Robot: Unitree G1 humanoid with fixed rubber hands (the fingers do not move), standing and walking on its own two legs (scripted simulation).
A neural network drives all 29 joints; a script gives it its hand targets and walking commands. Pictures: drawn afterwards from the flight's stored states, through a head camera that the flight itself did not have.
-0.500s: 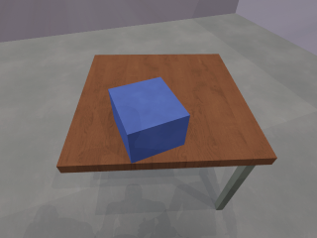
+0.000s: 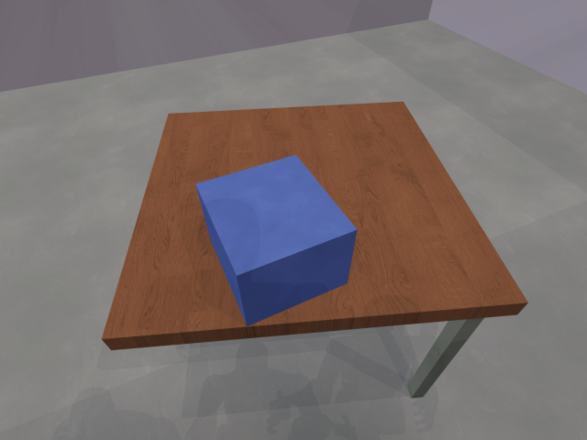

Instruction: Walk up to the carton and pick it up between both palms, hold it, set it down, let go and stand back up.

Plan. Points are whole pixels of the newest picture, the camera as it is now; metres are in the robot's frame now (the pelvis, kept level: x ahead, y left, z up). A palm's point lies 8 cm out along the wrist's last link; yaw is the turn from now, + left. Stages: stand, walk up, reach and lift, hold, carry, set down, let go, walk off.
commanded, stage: walk up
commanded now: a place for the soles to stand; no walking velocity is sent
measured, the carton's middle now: (273, 234) +0.52 +0.04 -0.05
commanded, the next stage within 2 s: none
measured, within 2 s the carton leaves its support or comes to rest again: neither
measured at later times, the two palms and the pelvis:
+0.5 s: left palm out of the picture +0.05 +0.24 -0.14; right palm out of the picture +0.01 -0.23 -0.14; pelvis +0.00 +0.00 +0.00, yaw -1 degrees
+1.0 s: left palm out of the picture +0.04 +0.24 -0.14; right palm out of the picture +0.09 -0.24 -0.14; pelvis +0.06 +0.01 -0.01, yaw -1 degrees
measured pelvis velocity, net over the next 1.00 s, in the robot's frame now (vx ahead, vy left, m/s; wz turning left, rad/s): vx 0.06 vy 0.01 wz -0.01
